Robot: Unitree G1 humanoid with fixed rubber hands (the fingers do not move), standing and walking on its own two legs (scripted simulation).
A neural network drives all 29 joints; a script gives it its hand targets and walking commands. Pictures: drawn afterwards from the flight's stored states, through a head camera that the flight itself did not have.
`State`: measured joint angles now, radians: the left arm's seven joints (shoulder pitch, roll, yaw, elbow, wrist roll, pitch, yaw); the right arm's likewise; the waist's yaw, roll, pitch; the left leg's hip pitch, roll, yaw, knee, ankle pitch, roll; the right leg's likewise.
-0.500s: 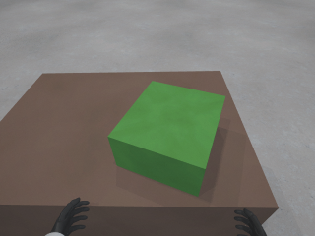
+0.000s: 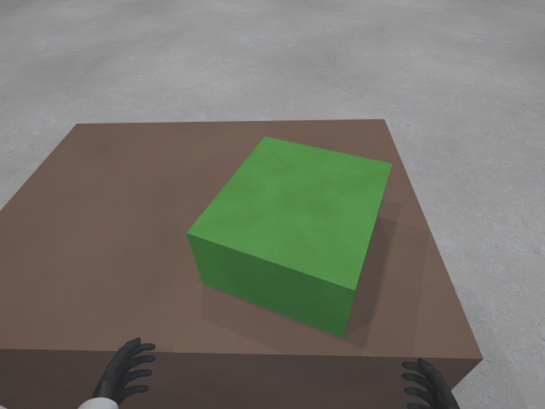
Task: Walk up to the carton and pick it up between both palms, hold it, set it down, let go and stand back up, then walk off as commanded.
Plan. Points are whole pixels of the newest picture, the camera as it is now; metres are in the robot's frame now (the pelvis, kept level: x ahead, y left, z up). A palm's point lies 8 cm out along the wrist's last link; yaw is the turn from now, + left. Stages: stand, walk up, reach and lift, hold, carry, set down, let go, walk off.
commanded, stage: let go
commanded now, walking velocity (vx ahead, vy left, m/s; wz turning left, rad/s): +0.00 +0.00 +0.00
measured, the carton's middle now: (298, 223) +0.49 +0.00 -0.02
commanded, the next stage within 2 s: stand in 0.34 s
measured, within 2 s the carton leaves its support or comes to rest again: neither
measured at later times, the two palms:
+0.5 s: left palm (97, 408) +0.16 +0.28 -0.05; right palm out of the picture +0.16 -0.24 -0.09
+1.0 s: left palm out of the picture +0.10 +0.33 -0.12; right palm out of the picture +0.13 -0.26 -0.09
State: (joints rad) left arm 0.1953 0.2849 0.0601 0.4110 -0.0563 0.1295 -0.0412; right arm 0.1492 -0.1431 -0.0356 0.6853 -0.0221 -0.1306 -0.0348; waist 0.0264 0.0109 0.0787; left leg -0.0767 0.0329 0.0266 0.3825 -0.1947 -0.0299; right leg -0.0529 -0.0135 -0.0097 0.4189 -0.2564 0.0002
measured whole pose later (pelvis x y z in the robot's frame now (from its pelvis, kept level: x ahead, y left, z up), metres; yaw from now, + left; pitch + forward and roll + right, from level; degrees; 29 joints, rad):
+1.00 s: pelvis +0.02 +0.03 +0.00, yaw +1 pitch -1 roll +0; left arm 0.21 0.40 -0.01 0.88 0.01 -0.01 -0.01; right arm 0.09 -0.34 0.01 1.02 -0.02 -0.03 0.03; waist 0.01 -0.06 0.03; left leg -0.18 0.00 0.03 0.44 -0.24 0.01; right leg -0.12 -0.04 -0.01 0.41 -0.27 0.04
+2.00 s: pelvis -0.21 +0.04 -0.04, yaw +6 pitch -3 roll -2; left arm 0.18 0.46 0.09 0.76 0.00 0.06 0.03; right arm 0.21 -0.42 -0.04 0.80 -0.05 0.07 0.02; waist -0.02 0.00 0.13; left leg -0.36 0.00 -0.03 0.85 -0.43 0.02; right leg -0.59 0.08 0.16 1.11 -0.54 -0.02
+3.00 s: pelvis -0.28 +0.04 -0.01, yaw +1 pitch -3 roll +0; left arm 0.17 0.39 -0.01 0.97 0.01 -0.04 0.00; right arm 0.11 -0.37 -0.02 1.03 0.00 -0.02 0.02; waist -0.02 -0.02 0.03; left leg -0.25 0.00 0.00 0.47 -0.17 0.01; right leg -0.13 0.00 0.06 0.47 -0.29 0.03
